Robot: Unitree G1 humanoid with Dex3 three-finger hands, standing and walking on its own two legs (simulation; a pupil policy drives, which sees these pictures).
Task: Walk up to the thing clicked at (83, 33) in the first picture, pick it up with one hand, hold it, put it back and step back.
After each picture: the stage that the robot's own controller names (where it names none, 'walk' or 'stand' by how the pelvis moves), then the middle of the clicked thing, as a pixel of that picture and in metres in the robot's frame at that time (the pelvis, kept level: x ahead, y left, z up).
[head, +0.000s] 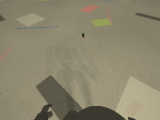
stand; (83, 35) +1.94 +0.20 -0.72
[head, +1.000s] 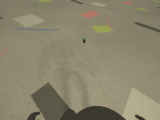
walk; (84, 40) +1.81 +0.14 -0.71
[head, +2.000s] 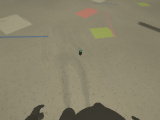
walk; (80, 52) +1.21 +0.13 -0.72
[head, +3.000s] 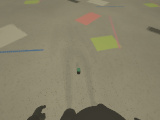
walk; (78, 71) +0.76 +0.14 -0.71
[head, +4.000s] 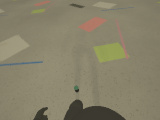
walk; (76, 89) +0.46 +0.23 -0.71
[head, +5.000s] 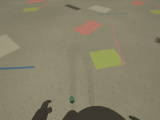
stand; (71, 99) +0.32 +0.20 -0.72
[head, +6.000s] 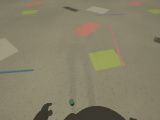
stand; (71, 102) +0.30 +0.20 -0.72
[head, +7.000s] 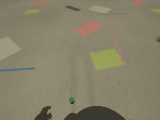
stand; (71, 100) +0.32 +0.21 -0.73
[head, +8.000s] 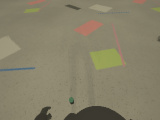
stand; (71, 100) +0.31 +0.22 -0.73
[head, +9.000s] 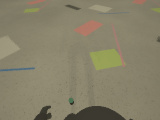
go down; (71, 101) +0.30 +0.21 -0.73
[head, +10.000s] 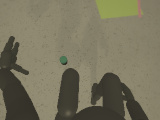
go down; (63, 60) +0.41 +0.22 -0.34
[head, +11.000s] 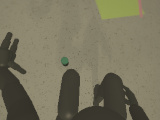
approach; (65, 61) +0.40 +0.22 -0.32
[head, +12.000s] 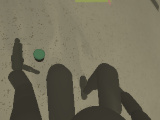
close in; (39, 55) +0.40 +0.26 -0.23
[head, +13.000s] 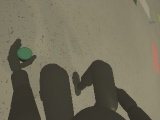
close; (24, 55) +0.39 +0.27 -0.23
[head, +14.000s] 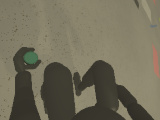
lift; (30, 58) +0.36 +0.25 -0.23
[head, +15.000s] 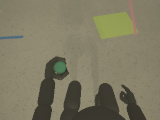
lift; (61, 69) +0.32 +0.19 +0.00
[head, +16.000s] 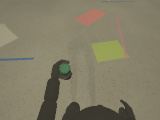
hold; (65, 72) +0.32 +0.18 +0.01
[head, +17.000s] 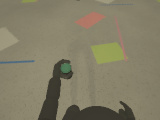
hold; (67, 71) +0.33 +0.17 +0.01
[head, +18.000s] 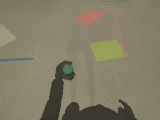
crouch; (69, 72) +0.33 +0.16 -0.01
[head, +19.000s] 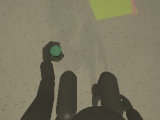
crouch; (57, 53) +0.43 +0.21 -0.09
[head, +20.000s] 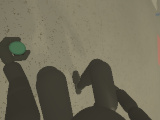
lower; (19, 50) +0.42 +0.28 -0.23
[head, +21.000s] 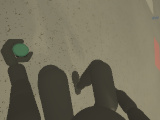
lower; (21, 52) +0.41 +0.28 -0.23
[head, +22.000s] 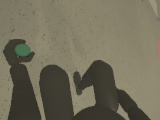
lower; (23, 52) +0.40 +0.28 -0.22
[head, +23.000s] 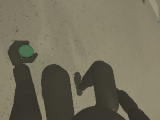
lower; (27, 53) +0.40 +0.27 -0.22
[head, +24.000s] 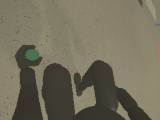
loosen; (32, 56) +0.38 +0.25 -0.23
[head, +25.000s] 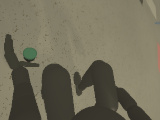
withdraw; (29, 55) +0.39 +0.25 -0.23
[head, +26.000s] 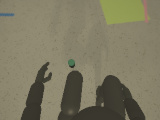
walk; (71, 63) +0.42 +0.19 -0.36
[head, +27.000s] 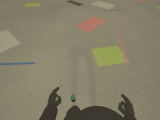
stand; (73, 98) +0.32 +0.17 -0.66
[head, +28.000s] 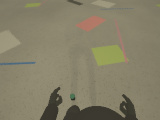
stand; (72, 97) +0.33 +0.19 -0.67
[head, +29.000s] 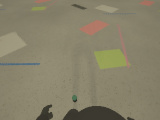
stand; (74, 98) +0.34 +0.17 -0.71
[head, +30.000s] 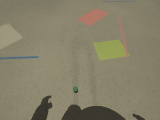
walk; (75, 89) +0.37 +0.15 -0.71
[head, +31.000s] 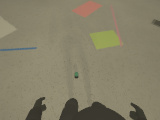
walk; (76, 75) +0.55 +0.15 -0.70
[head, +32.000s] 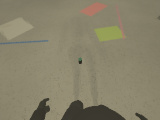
walk; (80, 60) +0.88 +0.21 -0.69
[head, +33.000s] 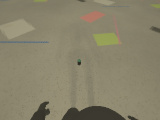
stand; (79, 62) +0.95 +0.19 -0.71
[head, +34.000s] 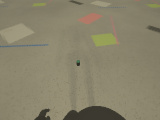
stand; (78, 63) +0.98 +0.20 -0.72
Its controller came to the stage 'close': yes
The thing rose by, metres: 0.72
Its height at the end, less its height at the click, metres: +0.00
